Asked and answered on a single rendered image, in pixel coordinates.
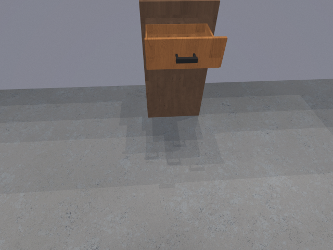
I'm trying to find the cabinet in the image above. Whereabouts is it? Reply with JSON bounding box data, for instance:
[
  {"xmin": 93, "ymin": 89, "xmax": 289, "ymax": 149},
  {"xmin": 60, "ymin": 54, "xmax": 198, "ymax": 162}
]
[{"xmin": 139, "ymin": 0, "xmax": 220, "ymax": 118}]

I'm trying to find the handle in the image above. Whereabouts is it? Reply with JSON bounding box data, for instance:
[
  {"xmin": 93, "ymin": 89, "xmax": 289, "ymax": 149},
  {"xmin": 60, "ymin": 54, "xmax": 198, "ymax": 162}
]
[{"xmin": 175, "ymin": 53, "xmax": 198, "ymax": 64}]

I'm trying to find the drawer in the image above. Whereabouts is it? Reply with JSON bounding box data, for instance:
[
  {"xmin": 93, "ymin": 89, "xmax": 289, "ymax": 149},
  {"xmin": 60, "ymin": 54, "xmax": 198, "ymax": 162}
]
[{"xmin": 145, "ymin": 23, "xmax": 227, "ymax": 70}]

